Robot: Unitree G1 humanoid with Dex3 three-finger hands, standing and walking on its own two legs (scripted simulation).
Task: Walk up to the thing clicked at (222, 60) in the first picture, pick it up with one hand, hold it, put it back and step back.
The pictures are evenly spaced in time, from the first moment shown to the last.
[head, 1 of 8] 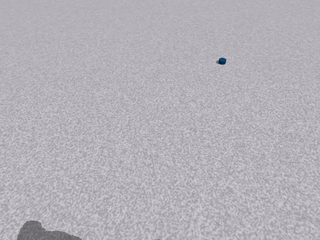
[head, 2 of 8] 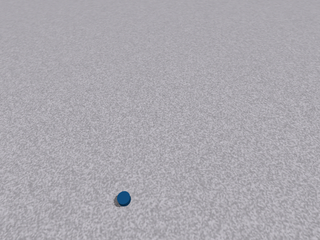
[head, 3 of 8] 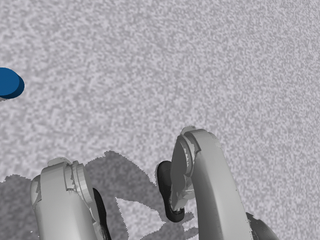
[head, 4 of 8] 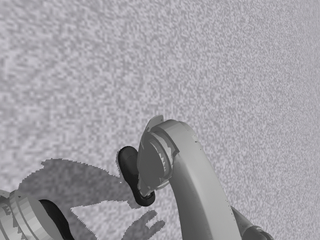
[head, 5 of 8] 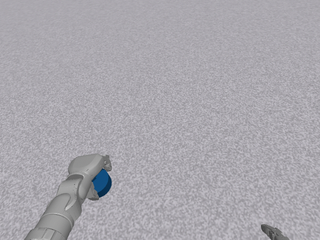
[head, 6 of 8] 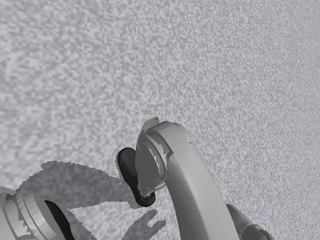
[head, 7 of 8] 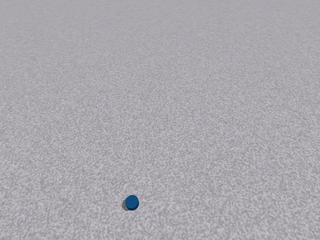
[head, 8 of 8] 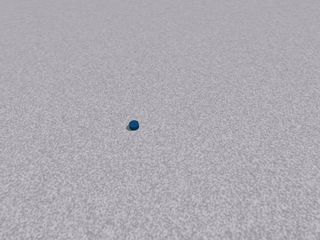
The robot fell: no
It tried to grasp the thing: yes
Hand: left
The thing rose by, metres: 0.68
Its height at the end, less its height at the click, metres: +0.00
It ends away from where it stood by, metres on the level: 0.01
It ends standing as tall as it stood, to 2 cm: yes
